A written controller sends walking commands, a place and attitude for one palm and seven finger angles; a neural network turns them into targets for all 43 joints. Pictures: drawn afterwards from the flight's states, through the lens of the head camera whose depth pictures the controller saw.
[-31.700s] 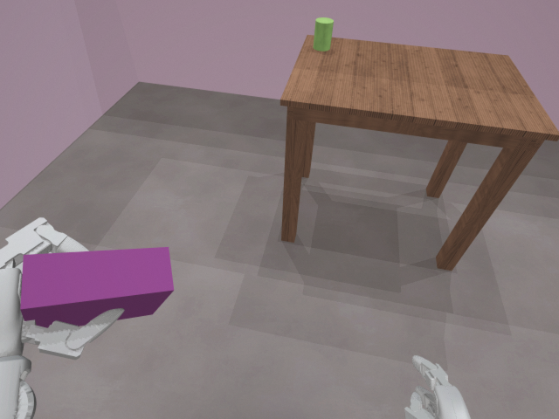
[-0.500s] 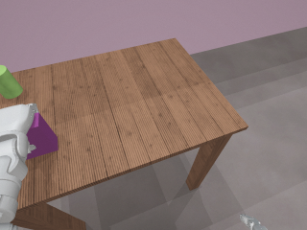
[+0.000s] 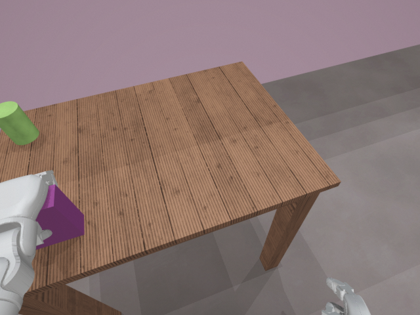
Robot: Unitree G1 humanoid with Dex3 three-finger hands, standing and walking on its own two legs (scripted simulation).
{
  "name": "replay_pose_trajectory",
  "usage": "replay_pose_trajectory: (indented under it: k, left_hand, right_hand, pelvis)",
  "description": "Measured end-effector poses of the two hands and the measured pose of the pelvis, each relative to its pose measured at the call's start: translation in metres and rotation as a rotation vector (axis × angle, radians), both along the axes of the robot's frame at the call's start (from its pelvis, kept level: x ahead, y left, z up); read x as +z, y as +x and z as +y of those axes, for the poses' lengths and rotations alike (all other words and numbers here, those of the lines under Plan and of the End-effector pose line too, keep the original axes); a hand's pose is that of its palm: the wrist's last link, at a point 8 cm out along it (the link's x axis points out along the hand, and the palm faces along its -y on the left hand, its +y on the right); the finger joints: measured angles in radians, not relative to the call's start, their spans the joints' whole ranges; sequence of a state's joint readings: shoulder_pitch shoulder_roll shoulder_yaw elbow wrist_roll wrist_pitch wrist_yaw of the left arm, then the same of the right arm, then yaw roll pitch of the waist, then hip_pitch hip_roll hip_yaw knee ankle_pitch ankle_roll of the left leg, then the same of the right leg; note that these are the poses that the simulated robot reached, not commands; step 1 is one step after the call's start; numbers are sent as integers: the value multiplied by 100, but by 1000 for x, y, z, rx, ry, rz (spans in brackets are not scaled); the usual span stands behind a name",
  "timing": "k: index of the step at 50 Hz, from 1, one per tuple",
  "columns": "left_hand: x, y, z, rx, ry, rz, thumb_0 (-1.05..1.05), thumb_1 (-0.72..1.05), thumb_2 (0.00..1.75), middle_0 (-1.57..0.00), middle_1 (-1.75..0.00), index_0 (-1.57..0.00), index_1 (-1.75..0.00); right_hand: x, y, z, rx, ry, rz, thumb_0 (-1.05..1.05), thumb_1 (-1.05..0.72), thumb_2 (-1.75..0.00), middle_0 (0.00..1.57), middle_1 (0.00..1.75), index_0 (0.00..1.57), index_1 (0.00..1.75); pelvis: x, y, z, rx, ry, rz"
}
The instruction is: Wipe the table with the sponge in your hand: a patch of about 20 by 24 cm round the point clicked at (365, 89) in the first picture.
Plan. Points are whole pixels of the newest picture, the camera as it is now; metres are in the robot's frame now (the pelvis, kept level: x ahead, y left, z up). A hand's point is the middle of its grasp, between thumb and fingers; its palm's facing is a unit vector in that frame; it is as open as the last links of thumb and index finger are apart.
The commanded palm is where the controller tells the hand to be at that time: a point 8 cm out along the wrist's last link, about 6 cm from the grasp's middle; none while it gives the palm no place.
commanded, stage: wipe back along the first lane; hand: left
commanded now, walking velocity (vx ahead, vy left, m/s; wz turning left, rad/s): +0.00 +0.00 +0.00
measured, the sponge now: (47, 224) +0.26 +0.37 +0.00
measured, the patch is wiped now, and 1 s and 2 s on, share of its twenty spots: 1.00 1.00 1.00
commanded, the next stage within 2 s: lift the sponge slowly off the table in 0.36 s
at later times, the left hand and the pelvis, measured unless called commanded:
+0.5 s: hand (33, 238) +0.22 +0.34 +0.05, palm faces -0.02 -0.01 -1.00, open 9.1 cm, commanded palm +0.19 +0.32 +0.07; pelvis -0.01 +0.00 +0.00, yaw +0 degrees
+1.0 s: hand (37, 243) +0.21 +0.33 +0.05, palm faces -0.05 -0.04 -1.00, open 9.0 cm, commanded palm +0.19 +0.32 +0.11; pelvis -0.01 -0.01 +0.01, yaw +1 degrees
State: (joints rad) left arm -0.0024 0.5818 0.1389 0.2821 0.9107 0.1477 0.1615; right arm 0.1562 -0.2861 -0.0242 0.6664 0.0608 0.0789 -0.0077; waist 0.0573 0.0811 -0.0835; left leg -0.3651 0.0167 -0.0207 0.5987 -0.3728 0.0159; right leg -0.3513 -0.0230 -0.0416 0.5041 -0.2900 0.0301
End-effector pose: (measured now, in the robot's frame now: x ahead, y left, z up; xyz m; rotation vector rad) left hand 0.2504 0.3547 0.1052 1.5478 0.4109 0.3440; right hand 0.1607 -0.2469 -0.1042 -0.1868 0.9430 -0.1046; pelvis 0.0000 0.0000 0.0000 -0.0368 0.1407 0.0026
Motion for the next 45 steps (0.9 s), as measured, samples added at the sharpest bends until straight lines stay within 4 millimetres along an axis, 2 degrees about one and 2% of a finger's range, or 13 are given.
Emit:
replay_pose_trajectory:
  k: [14,22,32,45]
  left_hand:
    - [-1,-36,-11,2,-9,-12,0,-41,110,-77,-146,-79,-152]
    - [-1,-48,-19,12,-7,-21,0,-41,110,-77,-146,-79,-152]
    - [-1,-49,-23,19,-14,-1,1,-41,110,-77,-146,-79,-151]
    - [1,-56,-32,-23,-29,15,0,-43,110,-79,-144,-81,-149]
  right_hand:
    - [8,17,3,23,6,-66,1,-90,-90,20,30,21,30]
    - [9,19,11,41,18,-87,1,-90,-90,20,30,21,30]
    - [9,18,17,58,23,-87,1,-90,-90,20,30,21,30]
    - [12,21,10,61,6,-92,1,-90,-90,20,30,21,30]
  pelvis:
    - [1,-3,-3,2,5,-31]
    - [1,-8,-3,5,7,-45]
    - [2,-12,-5,9,11,-65]
    - [4,-9,-8,12,10,-84]
